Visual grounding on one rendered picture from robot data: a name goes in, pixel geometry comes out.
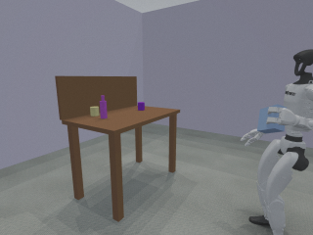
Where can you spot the sponge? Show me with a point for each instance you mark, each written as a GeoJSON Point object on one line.
{"type": "Point", "coordinates": [270, 127]}

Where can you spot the robot left forearm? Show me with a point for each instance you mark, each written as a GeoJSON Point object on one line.
{"type": "Point", "coordinates": [303, 123]}

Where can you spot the robot torso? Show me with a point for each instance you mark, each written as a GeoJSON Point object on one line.
{"type": "Point", "coordinates": [296, 101]}

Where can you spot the robot right hand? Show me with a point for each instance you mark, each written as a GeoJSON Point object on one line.
{"type": "Point", "coordinates": [255, 136]}

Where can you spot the right robot thigh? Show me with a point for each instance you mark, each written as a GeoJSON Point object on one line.
{"type": "Point", "coordinates": [268, 160]}

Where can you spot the table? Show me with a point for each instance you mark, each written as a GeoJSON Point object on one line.
{"type": "Point", "coordinates": [76, 94]}

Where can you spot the robot left hand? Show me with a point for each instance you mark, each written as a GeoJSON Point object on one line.
{"type": "Point", "coordinates": [286, 116]}

